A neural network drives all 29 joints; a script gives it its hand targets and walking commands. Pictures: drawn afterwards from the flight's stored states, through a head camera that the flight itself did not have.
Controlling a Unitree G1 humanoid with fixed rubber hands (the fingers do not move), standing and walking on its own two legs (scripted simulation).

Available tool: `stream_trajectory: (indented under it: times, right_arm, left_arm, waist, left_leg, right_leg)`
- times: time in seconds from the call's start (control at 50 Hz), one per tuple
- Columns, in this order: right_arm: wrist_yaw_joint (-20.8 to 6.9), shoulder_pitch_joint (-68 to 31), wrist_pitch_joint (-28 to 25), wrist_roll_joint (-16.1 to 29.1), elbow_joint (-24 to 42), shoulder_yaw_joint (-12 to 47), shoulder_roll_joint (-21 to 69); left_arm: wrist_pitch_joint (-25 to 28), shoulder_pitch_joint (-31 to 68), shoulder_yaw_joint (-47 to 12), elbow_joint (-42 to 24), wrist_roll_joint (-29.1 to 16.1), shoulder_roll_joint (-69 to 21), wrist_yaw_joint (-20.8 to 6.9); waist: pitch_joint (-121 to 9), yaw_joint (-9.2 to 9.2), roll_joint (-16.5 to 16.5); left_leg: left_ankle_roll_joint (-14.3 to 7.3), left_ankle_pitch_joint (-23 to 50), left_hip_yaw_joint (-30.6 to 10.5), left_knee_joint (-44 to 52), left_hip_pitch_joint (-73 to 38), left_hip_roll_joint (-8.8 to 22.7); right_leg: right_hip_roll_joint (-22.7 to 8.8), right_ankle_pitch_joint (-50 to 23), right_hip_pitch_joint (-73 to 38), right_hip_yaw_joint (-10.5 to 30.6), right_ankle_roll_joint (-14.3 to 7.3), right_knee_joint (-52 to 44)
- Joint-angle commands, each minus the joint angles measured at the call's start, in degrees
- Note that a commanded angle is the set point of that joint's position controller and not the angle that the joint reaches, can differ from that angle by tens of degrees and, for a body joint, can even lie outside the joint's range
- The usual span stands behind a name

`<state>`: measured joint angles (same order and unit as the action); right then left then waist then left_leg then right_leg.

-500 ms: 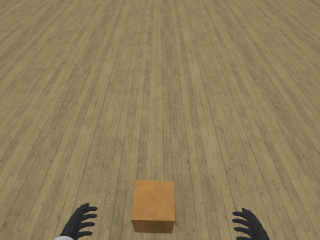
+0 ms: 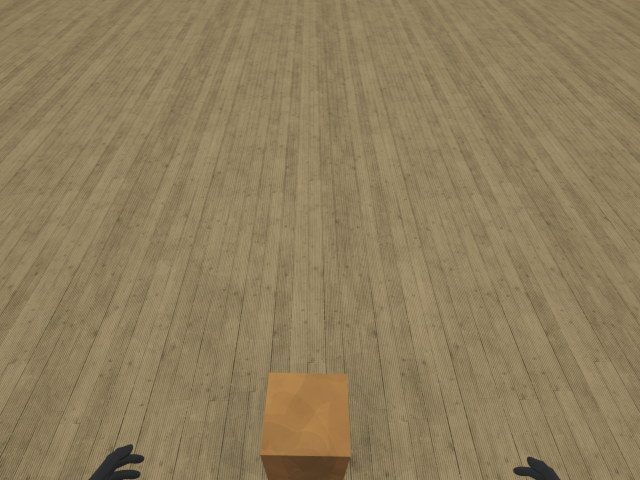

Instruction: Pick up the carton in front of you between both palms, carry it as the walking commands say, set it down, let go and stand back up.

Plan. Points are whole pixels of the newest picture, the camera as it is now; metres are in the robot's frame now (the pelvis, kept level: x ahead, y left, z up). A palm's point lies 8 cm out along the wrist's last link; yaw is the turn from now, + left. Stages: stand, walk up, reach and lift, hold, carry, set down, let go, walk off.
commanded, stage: stand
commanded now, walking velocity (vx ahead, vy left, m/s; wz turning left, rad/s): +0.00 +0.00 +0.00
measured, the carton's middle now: (306, 428) +0.41 +0.04 -0.65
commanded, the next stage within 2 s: none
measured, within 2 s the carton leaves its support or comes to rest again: neither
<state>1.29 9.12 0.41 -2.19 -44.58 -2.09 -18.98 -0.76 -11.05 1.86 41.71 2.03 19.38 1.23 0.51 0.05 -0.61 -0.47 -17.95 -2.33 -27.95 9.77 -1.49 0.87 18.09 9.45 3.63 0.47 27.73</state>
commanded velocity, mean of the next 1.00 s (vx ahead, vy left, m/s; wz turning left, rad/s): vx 0.00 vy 0.00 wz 0.00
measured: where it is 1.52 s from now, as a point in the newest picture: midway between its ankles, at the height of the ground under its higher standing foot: outside the picture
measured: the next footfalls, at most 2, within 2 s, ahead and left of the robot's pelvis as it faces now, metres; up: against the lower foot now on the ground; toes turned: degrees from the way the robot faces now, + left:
none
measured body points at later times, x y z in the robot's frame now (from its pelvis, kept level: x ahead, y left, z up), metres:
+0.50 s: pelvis -0.01 +0.00 +0.00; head -0.02 +0.00 +0.45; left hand +0.11 +0.30 -0.10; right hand +0.11 -0.31 -0.10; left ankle -0.03 +0.11 -0.74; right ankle -0.04 -0.13 -0.74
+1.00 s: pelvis -0.03 +0.00 +0.01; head -0.03 +0.00 +0.46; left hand +0.08 +0.31 -0.11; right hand +0.08 -0.31 -0.10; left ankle -0.03 +0.11 -0.74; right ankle -0.04 -0.13 -0.74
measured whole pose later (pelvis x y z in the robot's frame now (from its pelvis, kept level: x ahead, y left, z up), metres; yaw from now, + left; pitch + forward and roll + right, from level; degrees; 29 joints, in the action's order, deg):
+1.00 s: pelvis -0.03 +0.00 +0.01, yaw +0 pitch -2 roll +0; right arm 0.8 7.7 -0.6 -1.2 -57.0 -0.4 -21.6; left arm 0.5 -8.9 0.6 55.3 1.2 21.7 0.8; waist 1.4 0.0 -0.2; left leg -0.2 -12.5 -2.5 -21.4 6.6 -1.1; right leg 0.9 12.7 6.3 3.5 0.2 21.3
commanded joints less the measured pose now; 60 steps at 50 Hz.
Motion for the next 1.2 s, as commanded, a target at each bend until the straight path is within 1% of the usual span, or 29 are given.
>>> stream_trajectory:
  times: [0.0,0.14,0.44,0.58,0.84,1.18]
  right_arm:
    - [0.3,-1.3,-0.9,0.1,2.6,-2.0,-8.9]
    - [0.3,-1.5,-1.0,0.3,0.7,-1.6,-9.3]
    - [0.1,-2.2,-1.3,0.4,-3.7,-0.9,-10.4]
    - [0.0,-2.5,-1.4,0.6,-5.8,-0.6,-10.9]
    - [-0.2,-3.2,-1.5,0.9,-8.9,-0.2,-11.9]
    - [-0.4,-4.0,-1.6,1.2,-11.4,0.2,-12.7]
  left_arm:
    - [0.9,1.1,2.0,-2.6,-0.1,8.3,0.3]
    - [1.2,1.6,1.7,-0.5,-0.2,8.7,0.4]
    - [1.5,2.6,1.2,4.1,-0.5,10.1,0.2]
    - [1.6,3.0,1.1,6.3,-0.6,10.6,0.1]
    - [1.8,3.6,0.7,9.9,-0.7,11.4,-0.1]
    - [1.9,4.4,0.4,12.7,-1.0,12.2,-0.2]
  waist:
    - [-4.0,0.04,1.0]
    - [-3.4,-0.02,0.7]
    - [-1.3,-0.01,0.5]
    - [-0.7,-0.02,0.5]
    - [-0.3,-0.03,0.6]
    - [-0.4,0.04,0.6]
  left_leg:
    - [0.3,23.9,-3.7,2.8,-2.8,5.6]
    - [0.1,22.4,-4.0,3.9,-2.8,5.7]
    - [-0.3,16.0,-4.7,6.8,-2.3,6.1]
    - [-0.5,14.2,-5.1,8.0,-2.3,6.4]
    - [-0.8,13.1,-5.5,9.5,-2.7,6.9]
    - [-1.0,13.9,-5.6,10.5,-3.3,7.3]
  right_leg:
    - [-4.5,-20.6,-0.8,2.4,-0.7,-2.4]
    - [-4.8,-19.9,-1.4,2.9,-0.9,-3.4]
    - [-5.6,-15.8,-1.6,4.2,-1.3,-6.6]
    - [-5.8,-14.4,-1.6,4.6,-1.3,-7.8]
    - [-6.1,-13.4,-1.8,4.8,-1.4,-9.3]
    - [-6.5,-14.0,-2.3,4.9,-1.4,-10.1]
